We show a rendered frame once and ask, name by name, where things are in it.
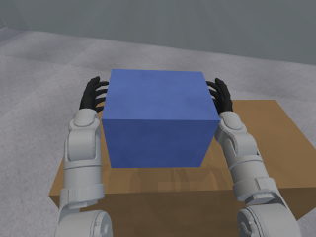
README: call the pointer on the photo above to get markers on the robot left upper arm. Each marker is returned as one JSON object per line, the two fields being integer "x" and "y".
{"x": 93, "y": 223}

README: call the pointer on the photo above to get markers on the robot left forearm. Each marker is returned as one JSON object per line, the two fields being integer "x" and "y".
{"x": 82, "y": 161}

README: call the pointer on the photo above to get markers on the robot right upper arm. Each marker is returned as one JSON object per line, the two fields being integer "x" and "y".
{"x": 266, "y": 220}

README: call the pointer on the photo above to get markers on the robot left hand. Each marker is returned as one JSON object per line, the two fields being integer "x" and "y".
{"x": 90, "y": 94}

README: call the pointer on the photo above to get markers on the pedestal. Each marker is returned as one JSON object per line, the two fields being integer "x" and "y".
{"x": 200, "y": 201}

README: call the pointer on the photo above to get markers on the robot right forearm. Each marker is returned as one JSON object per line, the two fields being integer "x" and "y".
{"x": 252, "y": 183}

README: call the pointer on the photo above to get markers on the robot right hand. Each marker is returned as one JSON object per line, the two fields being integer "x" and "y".
{"x": 222, "y": 96}

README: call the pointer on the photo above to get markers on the carton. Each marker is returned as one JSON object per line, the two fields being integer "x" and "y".
{"x": 158, "y": 118}

